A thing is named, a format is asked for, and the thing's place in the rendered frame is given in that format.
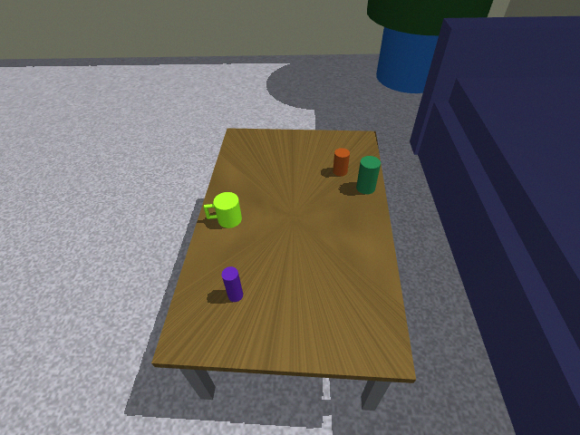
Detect potted plant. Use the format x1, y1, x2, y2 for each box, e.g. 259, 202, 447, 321
367, 0, 493, 93

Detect coffee table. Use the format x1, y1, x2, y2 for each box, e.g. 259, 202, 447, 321
151, 128, 416, 411

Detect sofa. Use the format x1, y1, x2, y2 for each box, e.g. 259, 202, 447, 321
410, 16, 580, 435

